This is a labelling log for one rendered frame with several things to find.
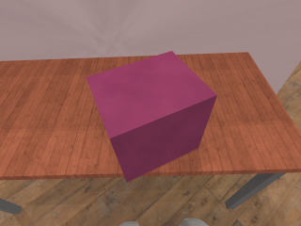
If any table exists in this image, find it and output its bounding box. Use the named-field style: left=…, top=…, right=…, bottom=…
left=0, top=52, right=301, bottom=215

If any carton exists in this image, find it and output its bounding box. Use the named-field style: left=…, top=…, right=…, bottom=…
left=86, top=51, right=217, bottom=183

